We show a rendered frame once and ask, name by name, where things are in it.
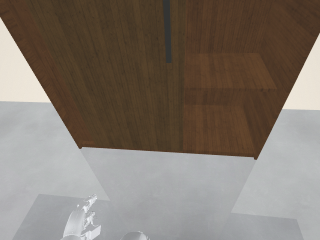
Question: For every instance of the left robot hand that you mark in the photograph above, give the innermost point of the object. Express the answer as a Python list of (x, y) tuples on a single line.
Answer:
[(78, 222)]

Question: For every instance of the wardrobe door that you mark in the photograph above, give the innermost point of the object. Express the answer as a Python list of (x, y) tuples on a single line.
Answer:
[(111, 55), (52, 72)]

